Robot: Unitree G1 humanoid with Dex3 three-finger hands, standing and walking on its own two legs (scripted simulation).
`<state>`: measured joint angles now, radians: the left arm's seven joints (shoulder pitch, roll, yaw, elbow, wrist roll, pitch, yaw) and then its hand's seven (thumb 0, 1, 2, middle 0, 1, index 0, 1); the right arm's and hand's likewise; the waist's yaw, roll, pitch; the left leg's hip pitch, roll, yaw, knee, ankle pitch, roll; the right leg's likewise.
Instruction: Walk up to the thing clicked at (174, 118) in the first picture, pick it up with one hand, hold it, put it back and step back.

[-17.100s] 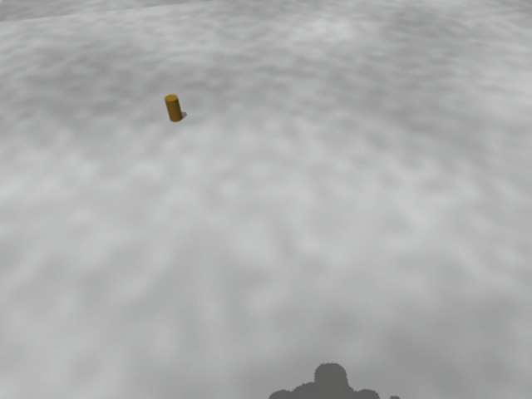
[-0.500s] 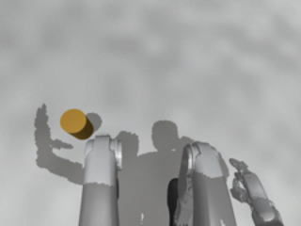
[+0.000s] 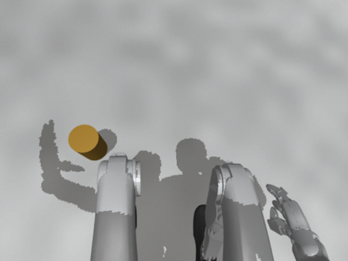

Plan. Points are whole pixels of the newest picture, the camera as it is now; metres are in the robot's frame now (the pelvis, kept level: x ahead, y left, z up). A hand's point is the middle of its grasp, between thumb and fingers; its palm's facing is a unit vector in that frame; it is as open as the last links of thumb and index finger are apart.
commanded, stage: go down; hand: left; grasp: from the side
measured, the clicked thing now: (90, 144) +0.38 +0.29 -0.29
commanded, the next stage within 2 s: approach in 1.26 s
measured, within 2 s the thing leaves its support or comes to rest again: neither
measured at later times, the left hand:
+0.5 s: hand out of the picture +0.28 +0.45 +0.02, palm faces +0.31 -0.94 -0.12, open 16.9 cm
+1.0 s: hand out of the picture +0.28 +0.45 +0.02, palm faces +0.30 -0.94 -0.15, open 16.7 cm
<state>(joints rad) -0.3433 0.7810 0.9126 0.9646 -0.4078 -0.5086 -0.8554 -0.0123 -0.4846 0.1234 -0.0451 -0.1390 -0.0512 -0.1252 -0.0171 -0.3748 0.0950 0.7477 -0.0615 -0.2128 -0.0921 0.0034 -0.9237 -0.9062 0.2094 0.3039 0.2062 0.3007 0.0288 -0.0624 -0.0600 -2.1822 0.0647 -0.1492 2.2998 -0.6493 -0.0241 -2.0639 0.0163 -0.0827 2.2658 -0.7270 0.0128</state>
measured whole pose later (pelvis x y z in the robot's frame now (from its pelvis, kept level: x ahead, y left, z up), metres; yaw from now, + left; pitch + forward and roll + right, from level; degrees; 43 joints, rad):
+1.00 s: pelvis +0.00 +0.00 +0.00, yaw +0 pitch +29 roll -7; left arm -0.34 0.79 0.89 0.95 -0.36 -0.52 -0.81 -0.01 -0.44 0.16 -0.04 -0.22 -0.07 -0.19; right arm -0.01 -0.36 0.09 0.75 -0.06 -0.20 -0.09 0.00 -0.91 -0.90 0.21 0.30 0.21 0.30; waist 0.03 -0.06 -0.06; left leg -2.17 0.06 -0.15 2.29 -0.64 -0.02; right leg -2.05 0.02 -0.08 2.25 -0.72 0.02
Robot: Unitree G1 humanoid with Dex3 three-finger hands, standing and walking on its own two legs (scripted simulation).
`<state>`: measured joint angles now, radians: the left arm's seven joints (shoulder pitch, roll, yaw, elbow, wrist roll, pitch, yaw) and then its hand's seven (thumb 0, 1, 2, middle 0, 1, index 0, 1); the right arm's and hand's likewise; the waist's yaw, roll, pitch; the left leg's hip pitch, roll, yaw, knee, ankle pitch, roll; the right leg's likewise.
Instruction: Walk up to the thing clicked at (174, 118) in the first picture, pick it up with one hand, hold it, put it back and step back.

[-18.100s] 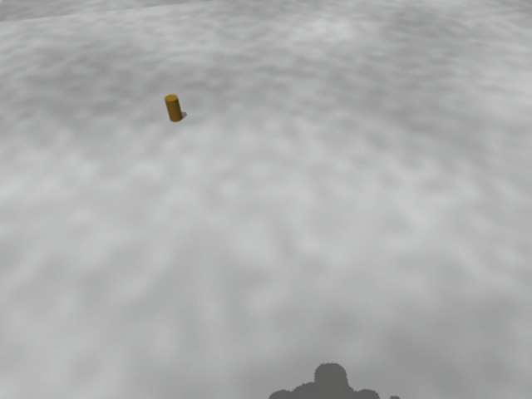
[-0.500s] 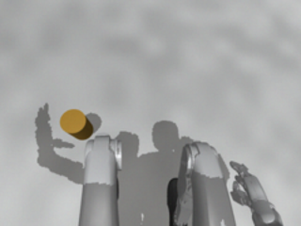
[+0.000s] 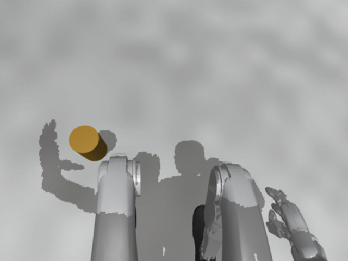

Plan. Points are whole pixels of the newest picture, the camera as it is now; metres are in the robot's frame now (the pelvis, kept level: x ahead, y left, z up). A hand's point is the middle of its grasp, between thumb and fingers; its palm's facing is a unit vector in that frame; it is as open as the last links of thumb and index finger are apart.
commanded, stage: go down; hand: left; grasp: from the side
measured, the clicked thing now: (90, 144) +0.38 +0.29 -0.29
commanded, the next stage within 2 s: approach in 0.26 s
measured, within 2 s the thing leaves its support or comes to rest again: neither
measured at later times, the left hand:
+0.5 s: hand out of the picture +0.28 +0.44 +0.00, palm faces +0.29 -0.95 -0.16, open 17.0 cm
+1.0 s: hand (40, 150) +0.33 +0.38 -0.19, palm faces +0.26 -0.97 +0.01, open 17.5 cm
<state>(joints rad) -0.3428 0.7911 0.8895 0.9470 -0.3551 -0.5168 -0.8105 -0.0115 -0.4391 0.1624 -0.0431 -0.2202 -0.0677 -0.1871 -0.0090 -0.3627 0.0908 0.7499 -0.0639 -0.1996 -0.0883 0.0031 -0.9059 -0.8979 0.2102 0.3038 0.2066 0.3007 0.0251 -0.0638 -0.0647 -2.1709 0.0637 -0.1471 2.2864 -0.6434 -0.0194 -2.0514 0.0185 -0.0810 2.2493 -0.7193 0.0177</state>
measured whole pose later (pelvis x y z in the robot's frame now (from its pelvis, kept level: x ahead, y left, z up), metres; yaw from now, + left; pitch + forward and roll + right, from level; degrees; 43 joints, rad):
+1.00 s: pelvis +0.00 +0.00 -0.07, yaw -6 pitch +20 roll -10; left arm -0.44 0.82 0.82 1.32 -0.37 -0.87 -0.74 -0.02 -0.61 0.09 -0.03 -0.18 -0.06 -0.15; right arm -0.18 -0.36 0.31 0.69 -0.22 -0.17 -0.03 0.00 -0.90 -0.90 0.21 0.30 0.21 0.30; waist -0.08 -0.22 0.14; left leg -2.25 0.07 -0.28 2.57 -0.70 -0.05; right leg -2.11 0.07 -0.16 2.46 -0.73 0.03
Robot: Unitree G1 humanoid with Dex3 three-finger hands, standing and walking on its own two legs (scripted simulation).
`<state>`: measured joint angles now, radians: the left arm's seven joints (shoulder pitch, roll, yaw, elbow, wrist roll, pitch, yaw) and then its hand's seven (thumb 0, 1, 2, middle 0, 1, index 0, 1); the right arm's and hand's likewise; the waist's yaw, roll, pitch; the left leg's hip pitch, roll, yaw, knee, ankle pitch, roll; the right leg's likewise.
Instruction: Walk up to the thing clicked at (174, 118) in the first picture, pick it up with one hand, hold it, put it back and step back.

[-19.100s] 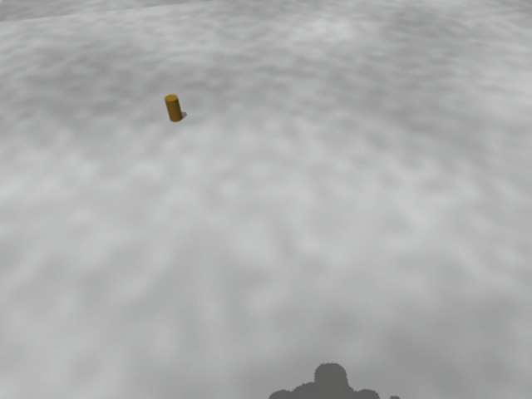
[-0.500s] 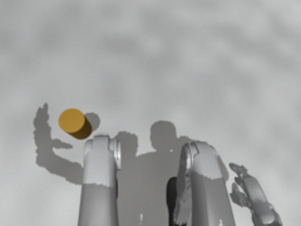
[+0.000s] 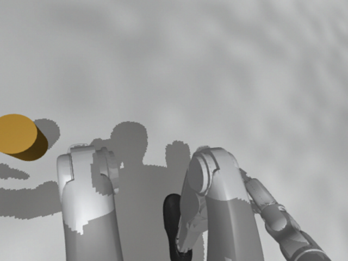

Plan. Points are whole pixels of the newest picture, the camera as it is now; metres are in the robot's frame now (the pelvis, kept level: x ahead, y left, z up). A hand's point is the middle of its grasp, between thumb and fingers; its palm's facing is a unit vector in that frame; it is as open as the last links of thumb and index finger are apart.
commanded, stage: close in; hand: left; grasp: from the side
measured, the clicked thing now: (23, 140) +0.35 +0.32 -0.22
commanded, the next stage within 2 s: rest palm in 0.72 s
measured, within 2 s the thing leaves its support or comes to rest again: leaves its support in 1.38 s
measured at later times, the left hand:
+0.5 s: hand (5, 146) +0.32 +0.34 -0.18, palm faces +0.38 -0.93 +0.01, open 17.5 cm
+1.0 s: hand (18, 141) +0.34 +0.32 -0.19, palm faces +0.42 -0.91 -0.01, open 17.3 cm
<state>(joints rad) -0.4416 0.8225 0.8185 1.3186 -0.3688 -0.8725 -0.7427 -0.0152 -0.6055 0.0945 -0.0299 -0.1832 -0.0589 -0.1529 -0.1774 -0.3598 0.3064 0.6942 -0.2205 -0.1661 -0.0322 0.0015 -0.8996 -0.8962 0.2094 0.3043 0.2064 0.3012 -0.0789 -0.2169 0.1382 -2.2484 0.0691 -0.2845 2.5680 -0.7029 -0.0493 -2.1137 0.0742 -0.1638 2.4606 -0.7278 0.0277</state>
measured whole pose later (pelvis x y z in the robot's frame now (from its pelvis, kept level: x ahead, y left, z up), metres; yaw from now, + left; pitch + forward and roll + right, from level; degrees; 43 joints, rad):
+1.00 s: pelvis -0.01 +0.02 -0.03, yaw -4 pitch +10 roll -16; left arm -0.40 0.69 0.55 1.27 -0.18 -1.13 -0.07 -0.01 -0.53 0.13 -0.02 -0.12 -0.05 -0.09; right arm -0.18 -0.36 0.44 0.59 -0.34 -0.01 0.15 0.00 -0.91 -0.90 0.21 0.30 0.21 0.30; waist -0.14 -0.27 0.26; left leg -2.24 0.05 -0.39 2.69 -0.68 -0.02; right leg -2.05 0.12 -0.23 2.49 -0.68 0.06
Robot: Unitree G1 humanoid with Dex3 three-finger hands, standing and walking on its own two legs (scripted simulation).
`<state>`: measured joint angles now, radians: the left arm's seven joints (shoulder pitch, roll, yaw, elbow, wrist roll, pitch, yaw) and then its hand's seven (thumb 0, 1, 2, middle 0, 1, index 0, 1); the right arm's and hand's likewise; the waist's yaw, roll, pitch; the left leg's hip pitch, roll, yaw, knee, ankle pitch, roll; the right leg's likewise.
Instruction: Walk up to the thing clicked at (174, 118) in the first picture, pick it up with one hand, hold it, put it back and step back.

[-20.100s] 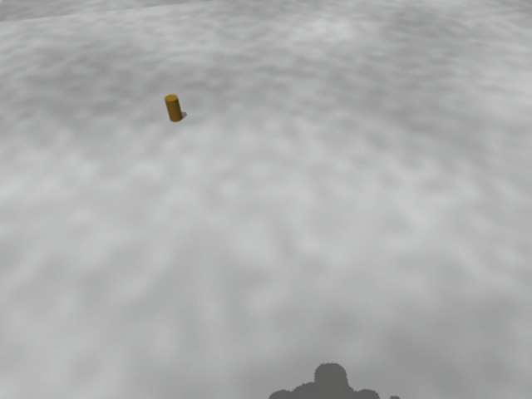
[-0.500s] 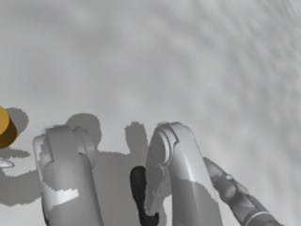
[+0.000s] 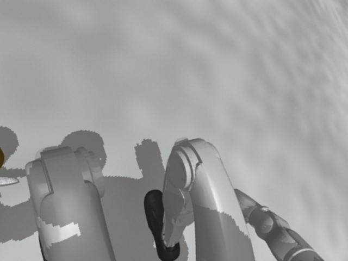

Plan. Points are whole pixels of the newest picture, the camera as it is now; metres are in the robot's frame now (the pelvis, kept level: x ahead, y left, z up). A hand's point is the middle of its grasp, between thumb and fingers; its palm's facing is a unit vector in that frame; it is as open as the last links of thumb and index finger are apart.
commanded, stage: close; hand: left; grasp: from the side
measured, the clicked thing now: out of the picture +0.34 +0.33 -0.19
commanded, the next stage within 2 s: settle in 0.54 s
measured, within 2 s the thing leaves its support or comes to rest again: leaves its support in 0.38 s
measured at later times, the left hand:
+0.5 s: hand out of the picture +0.35 +0.33 -0.17, palm faces +0.48 -0.88 +0.00, open 11.6 cm
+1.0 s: hand out of the picture +0.35 +0.33 -0.16, palm faces +0.48 -0.88 +0.01, open 11.4 cm
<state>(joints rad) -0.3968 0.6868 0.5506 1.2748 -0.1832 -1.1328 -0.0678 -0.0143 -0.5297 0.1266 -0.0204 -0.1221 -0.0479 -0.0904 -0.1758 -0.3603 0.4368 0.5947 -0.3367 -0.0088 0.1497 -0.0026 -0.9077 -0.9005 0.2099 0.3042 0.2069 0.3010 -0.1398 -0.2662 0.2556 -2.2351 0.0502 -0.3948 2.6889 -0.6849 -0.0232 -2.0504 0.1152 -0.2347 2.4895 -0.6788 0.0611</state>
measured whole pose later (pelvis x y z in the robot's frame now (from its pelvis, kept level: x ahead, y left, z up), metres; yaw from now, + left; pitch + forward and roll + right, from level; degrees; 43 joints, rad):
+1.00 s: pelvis +0.00 +0.00 +0.01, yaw -1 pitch +9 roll -17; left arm -0.40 0.71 0.57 1.16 -0.16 -1.07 -0.03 0.03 -0.41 0.91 -0.69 -0.97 -0.60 -0.90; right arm -0.15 -0.35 0.45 0.57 -0.33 0.01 0.15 0.00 -0.91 -0.90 0.21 0.30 0.21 0.30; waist -0.14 -0.28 0.28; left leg -2.22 0.06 -0.42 2.68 -0.69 -0.02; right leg -2.02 0.12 -0.25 2.46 -0.67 0.05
